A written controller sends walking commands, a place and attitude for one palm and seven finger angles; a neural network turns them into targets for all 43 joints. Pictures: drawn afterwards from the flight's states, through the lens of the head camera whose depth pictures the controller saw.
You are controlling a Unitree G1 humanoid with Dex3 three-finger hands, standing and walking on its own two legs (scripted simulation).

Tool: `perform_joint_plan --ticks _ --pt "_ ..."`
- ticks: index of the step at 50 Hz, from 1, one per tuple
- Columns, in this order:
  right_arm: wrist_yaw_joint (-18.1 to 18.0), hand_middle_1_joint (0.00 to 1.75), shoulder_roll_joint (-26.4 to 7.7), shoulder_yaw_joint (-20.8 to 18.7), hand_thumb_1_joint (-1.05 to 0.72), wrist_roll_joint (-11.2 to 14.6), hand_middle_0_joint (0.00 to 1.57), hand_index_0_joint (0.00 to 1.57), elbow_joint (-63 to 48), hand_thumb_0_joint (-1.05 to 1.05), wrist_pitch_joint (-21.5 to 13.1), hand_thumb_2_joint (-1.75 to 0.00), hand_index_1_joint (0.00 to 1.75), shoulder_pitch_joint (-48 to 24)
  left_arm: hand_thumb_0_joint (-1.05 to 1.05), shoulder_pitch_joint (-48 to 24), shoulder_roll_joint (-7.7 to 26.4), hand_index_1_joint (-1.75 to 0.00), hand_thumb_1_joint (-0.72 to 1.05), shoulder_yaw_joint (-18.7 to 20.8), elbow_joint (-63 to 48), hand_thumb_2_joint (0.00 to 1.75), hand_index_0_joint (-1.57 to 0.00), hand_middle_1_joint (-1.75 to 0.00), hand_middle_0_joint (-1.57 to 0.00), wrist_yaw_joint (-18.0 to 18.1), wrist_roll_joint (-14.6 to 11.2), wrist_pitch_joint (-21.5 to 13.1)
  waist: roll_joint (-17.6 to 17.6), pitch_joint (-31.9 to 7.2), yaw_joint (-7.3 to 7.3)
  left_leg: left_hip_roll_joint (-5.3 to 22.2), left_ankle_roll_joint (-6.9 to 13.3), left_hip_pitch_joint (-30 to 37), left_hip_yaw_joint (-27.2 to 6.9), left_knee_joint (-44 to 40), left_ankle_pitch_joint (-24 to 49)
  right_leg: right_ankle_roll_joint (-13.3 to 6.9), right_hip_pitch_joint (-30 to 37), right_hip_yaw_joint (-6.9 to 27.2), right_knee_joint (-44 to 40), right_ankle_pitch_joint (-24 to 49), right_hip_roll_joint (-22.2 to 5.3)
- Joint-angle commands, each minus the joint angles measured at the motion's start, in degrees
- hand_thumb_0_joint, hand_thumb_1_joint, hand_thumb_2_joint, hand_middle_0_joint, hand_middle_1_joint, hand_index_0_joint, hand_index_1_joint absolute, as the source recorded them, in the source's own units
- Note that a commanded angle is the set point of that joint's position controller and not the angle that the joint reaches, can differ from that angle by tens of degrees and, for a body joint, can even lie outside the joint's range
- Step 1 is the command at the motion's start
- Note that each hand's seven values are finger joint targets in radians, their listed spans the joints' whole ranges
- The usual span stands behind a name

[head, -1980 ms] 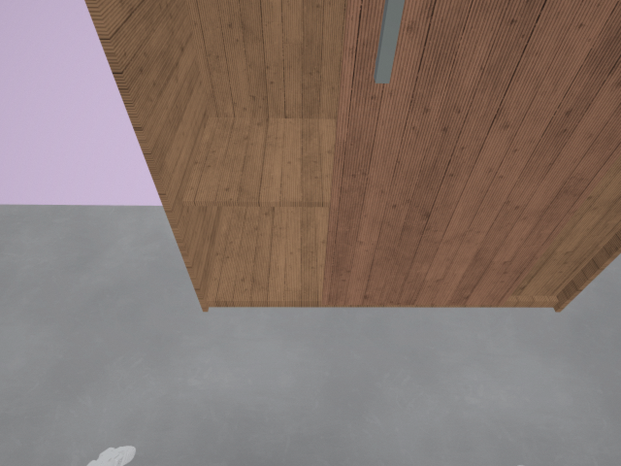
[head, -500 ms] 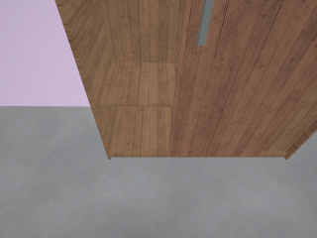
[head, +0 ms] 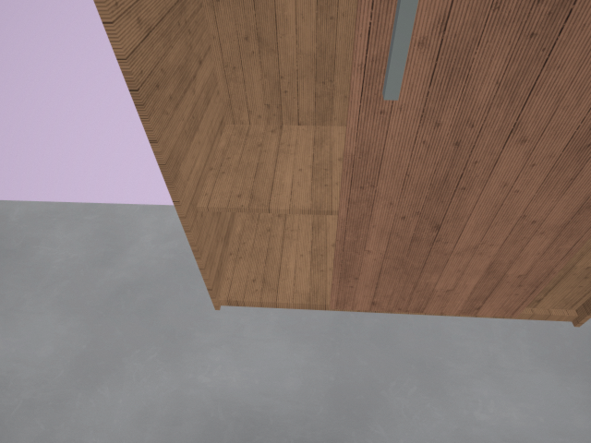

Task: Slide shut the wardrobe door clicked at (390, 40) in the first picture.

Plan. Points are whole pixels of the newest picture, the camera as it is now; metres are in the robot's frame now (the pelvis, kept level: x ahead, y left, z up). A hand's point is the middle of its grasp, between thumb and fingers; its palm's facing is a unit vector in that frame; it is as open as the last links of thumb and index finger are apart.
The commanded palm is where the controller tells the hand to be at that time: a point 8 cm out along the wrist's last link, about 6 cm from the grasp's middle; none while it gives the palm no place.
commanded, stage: take the last steps up to it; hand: right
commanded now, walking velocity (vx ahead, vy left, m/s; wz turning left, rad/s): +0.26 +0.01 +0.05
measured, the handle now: (401, 18) +0.67 -0.11 +0.27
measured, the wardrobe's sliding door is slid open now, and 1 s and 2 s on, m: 0.42 0.42 0.42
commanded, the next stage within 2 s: come to a stop and stand still in 0.28 s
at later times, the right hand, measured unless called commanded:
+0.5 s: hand (404, 418) +0.21 -0.15 -0.17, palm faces +0.03 +0.98 -0.20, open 7.2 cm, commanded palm none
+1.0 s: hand out of the picture +0.17 -0.16 -0.17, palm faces +0.02 +0.96 -0.28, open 7.4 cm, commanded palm none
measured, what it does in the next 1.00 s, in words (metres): walks ahead: left foot, then right foot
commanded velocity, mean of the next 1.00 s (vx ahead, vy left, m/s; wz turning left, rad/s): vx -0.02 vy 0.02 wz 0.01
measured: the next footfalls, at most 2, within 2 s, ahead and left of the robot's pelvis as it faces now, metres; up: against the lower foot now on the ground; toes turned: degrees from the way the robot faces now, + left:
left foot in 0.24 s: +0.23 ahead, +0.13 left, +0.00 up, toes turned +8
right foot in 0.58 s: +0.28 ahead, -0.09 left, +0.00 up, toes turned -6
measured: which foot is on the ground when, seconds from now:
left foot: up 0.00-0.22, down 0.24-0.62, up 0.64-0.96, down 0.98-1.00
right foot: down 0.00-0.24, up 0.26-0.56, down 0.58-1.00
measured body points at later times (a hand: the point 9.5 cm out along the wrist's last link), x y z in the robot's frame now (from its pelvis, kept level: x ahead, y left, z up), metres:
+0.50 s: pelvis +0.16 +0.03 +0.00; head +0.17 +0.03 +0.45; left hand +0.18 +0.26 -0.15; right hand +0.21 -0.20 -0.15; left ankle +0.19 +0.12 -0.73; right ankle +0.19 -0.09 -0.70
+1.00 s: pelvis +0.14 +0.05 -0.01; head +0.16 +0.06 +0.44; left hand +0.20 +0.28 -0.17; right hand +0.17 -0.21 -0.15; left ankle +0.10 +0.17 -0.74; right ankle +0.24 -0.09 -0.73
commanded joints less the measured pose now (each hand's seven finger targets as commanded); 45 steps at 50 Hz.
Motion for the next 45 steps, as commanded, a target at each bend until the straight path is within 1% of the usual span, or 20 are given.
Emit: perform_joint_plan --ticks 1,5,7,9,10,11,12,13,16,19,22,25,28,29,30,32,34,38,43,45 --pt "0.7 0.30 -2.6 -1.2 -0.90 0.3 0.20 0.20 -8.5 0.00 -2.9 -0.90 0.30 -10.4 0.00 7.6 8.4 -0.30 0.90 1.8 1.0 0.90 -0.20 -0.30 -0.20 1.5 -0.2 -0.8 -7.3 9.0 0.92 4.3 -0.7 -18.5 0.5 2.3 4.6 -9.0 6.4 12.6 -13.2 36.0 -15.3" --pt "1.0 0.30 -0.1 -0.7 -0.90 0.6 0.20 0.20 -9.6 0.00 -2.7 -0.90 0.30 -13.1 0.00 7.9 7.0 -0.30 0.90 1.8 1.9 0.90 -0.20 -0.30 -0.20 1.5 -0.1 -0.8 -10.2 8.7 0.48 2.1 -0.1 -9.3 5.8 -13.1 11.4 -6.7 2.7 4.7 -13.2 40.1 -11.4" --pt "0.7 0.30 -0.3 -1.1 -0.90 0.5 0.20 0.20 -8.8 0.00 -2.8 -0.90 0.30 -10.4 0.00 7.4 8.0 -0.30 0.90 2.2 2.5 0.90 -0.20 -0.30 -0.20 1.5 -0.4 -0.5 -8.5 6.4 -1.12 0.2 1.2 -1.8 6.7 -17.0 13.0 -6.6 1.7 3.6 -9.7 46.9 -12.3" --pt "0.2 0.30 -1.6 -1.9 -0.90 0.3 0.20 0.20 -6.5 0.00 -3.0 -0.90 0.30 -3.1 0.00 6.6 8.5 -0.30 0.90 2.6 2.7 0.90 -0.20 -0.30 -0.20 1.5 -0.7 -0.2 -7.9 2.4 -4.53 -1.1 2.2 8.2 6.9 -21.1 17.4 -5.2 0.7 1.7 -1.3 50.6 -11.8" --pt "-0.1 0.30 -3.5 -2.5 -0.90 0.0 0.20 0.20 -4.5 0.00 -3.4 -0.90 0.30 3.4 0.00 5.9 8.1 -0.30 0.90 2.7 2.5 0.90 -0.20 -0.30 -0.20 1.3 -1.0 -0.1 -5.3 -0.9 -7.51 -1.1 2.6 17.3 6.3 -24.8 21.0 -3.6 -2.3 0.7 6.7 46.5 -10.1" --pt "-0.8 0.30 -8.3 -3.7 -0.90 -0.3 0.20 0.20 -3.1 0.00 -4.3 -0.90 0.30 9.6 0.00 7.2 6.0 -0.30 0.90 2.4 2.1 0.90 -0.20 -0.30 -0.20 0.6 -1.4 0.0 3.4 -5.7 -9.87 7.4 5.3 29.5 -3.3 -27.1 21.7 -1.6 -12.5 -0.6 21.2 30.1 -7.0" --pt "-1.5 0.30 -13.0 -4.8 -0.90 -0.1 0.20 0.20 -2.4 0.00 -4.5 -0.90 0.30 13.4 0.00 10.8 2.7 -0.30 0.90 2.2 1.0 0.90 -0.20 -0.30 -0.20 0.5 -1.7 -0.1 15.0 -12.4 -8.88 24.0 12.0 35.2 -27.9 -33.7 26.4 0.4 -22.3 -1.5 40.9 -7.7 1.3" --pt "-1.6 0.30 -13.4 -4.7 -0.90 1.0 0.20 0.20 -2.6 0.00 -4.1 -0.90 0.30 11.2 0.00 8.1 3.5 -0.30 0.90 2.4 0.6 0.90 -0.20 -0.30 -0.20 0.7 -1.6 0.6 9.5 -10.1 -8.27 25.6 14.4 29.8 -30.9 -38.8 21.4 -0.9 -24.4 4.7 49.4 -10.8 -0.1" --pt "-2.4 0.30 -6.6 -2.9 -0.90 0.8 0.20 0.20 -6.0 0.00 -4.1 -0.90 0.30 -2.6 0.00 1.8 1.2 -0.30 0.90 2.6 -0.6 0.90 -0.20 -0.30 -0.20 -0.1 -0.6 1.7 -1.4 2.9 -2.89 20.3 11.4 8.3 -17.3 -42.5 14.3 -0.5 -25.2 5.7 48.5 -0.3 -6.2" --pt "-2.4 0.30 -3.8 -1.6 -0.90 0.1 0.20 0.20 -6.7 0.00 -4.5 -0.90 0.30 -5.7 0.00 5.4 -1.0 -0.30 0.90 2.1 0.3 0.90 -0.20 -0.30 -0.20 -0.2 0.0 3.6 1.4 3.8 1.23 16.0 8.7 -1.5 -5.7 -44.1 21.9 1.1 -19.3 3.5 38.8 1.9 -6.3" --pt "-2.7 0.30 -2.8 -1.0 -0.90 -0.1 0.20 0.20 -6.6 0.00 -3.7 -0.90 0.30 -6.3 0.00 4.5 -2.9 -0.30 0.90 1.2 -0.1 0.90 -0.20 -0.30 -0.20 0.1 -0.4 4.3 2.5 2.4 1.70 13.3 8.0 -3.1 -1.1 -42.1 32.2 2.6 -14.3 1.8 25.6 4.1 -4.9" --pt "-3.0 0.30 -4.7 -1.5 -0.90 0.0 0.20 0.20 -6.9 0.00 -2.5 -0.90 0.30 -5.0 0.00 0.1 -1.3 -0.30 0.90 1.3 -2.3 0.90 -0.20 -0.30 -0.20 0.2 -0.9 4.4 2.8 1.5 -0.11 13.2 8.0 0.0 -2.0 -38.5 31.0 3.0 -12.3 1.3 14.8 6.5 -3.6" --pt "-3.0 0.30 -5.2 -1.9 -0.90 0.4 0.20 0.20 -7.2 0.00 -1.2 -0.90 0.30 -4.6 0.00 -0.4 1.5 -0.30 0.90 2.1 -3.0 0.90 -0.20 -0.30 -0.20 0.3 -0.8 4.3 2.8 2.1 0.24 10.8 4.8 -0.1 -1.3 -31.3 27.5 2.9 -6.4 1.3 2.6 18.0 -3.4" --pt "-3.0 0.30 -4.1 -1.8 -0.90 0.5 0.20 0.20 -7.5 0.00 -0.7 -0.90 0.30 -3.5 0.00 -1.3 4.3 -0.30 0.90 2.6 -4.0 0.90 -0.20 -0.30 -0.20 0.4 -0.6 3.9 -2.4 1.9 -0.52 7.5 2.2 -0.6 0.2 -27.4 23.1 1.1 -5.5 5.8 -0.1 29.3 -7.5" --pt "-3.1 0.30 -2.4 -1.6 -0.90 0.8 0.20 0.20 -8.0 0.00 -0.3 -0.90 0.30 -1.9 0.00 -2.9 7.5 -0.30 0.90 2.9 -5.4 0.90 -0.20 -0.30 -0.20 0.7 -0.4 3.7 -10.1 1.8 -1.64 3.5 -0.7 0.0 2.5 -24.2 13.6 -2.6 -7.6 12.5 -3.8 41.0 -14.8" --pt "-3.1 0.30 -2.2 -1.5 -0.90 0.9 0.20 0.20 -7.6 0.00 0.2 -0.90 0.30 -1.5 0.00 -7.3 8.8 -0.30 0.90 2.9 -6.7 0.90 -0.20 -0.30 -0.20 1.4 0.0 3.8 -15.7 2.0 -2.40 0.6 -1.9 2.4 2.2 -10.8 -3.4 -8.3 -11.8 16.3 -9.7 45.8 -18.8" --pt "-3.0 0.30 -3.5 -2.0 -0.90 0.6 0.20 0.20 -7.3 0.00 1.0 -0.90 0.30 -1.3 0.00 -9.4 9.0 -0.30 0.90 3.1 -7.7 0.90 -0.20 -0.30 -0.20 2.2 0.0 4.0 -13.6 -0.5 -2.12 1.2 -1.7 0.1 -2.2 0.1 -5.9 -10.5 -10.1 14.9 -8.7 47.0 -19.6" --pt "-2.4 0.30 -3.4 -2.5 -0.90 0.3 0.20 0.20 -8.0 0.00 1.5 -0.90 0.30 -2.2 0.00 -10.4 10.4 -0.30 0.90 4.3 -8.9 0.90 -0.20 -0.30 -0.20 2.3 0.0 4.6 -6.7 -6.5 -1.06 0.5 -3.1 -4.6 -3.0 4.7 -2.1 -10.3 -1.5 10.7 -5.1 47.5 -17.7" --pt "-1.9 0.30 -2.7 -2.1 -0.90 0.3 0.20 0.20 -9.2 0.00 1.9 -0.90 0.30 -3.3 0.00 -10.7 10.9 -0.30 0.90 5.2 -8.5 0.90 -0.20 -0.30 -0.20 1.8 0.2 5.1 -10.9 -7.7 0.19 1.6 -2.8 0.0 -1.6 -9.4 -2.7 -9.0 -1.8 11.9 -7.1 30.4 -16.8" --pt "-2.0 0.30 -2.4 -2.0 -0.90 0.5 0.20 0.20 -8.5 0.00 1.6 -0.90 0.30 -1.2 0.00 -11.4 11.2 -0.30 0.90 5.4 -8.3 0.90 -0.20 -0.30 -0.20 1.2 0.1 5.5 -11.7 -7.2 -0.78 1.0 -2.2 4.9 -0.5 -18.8 0.5 -7.5 -4.9 11.6 -7.1 23.5 -15.5"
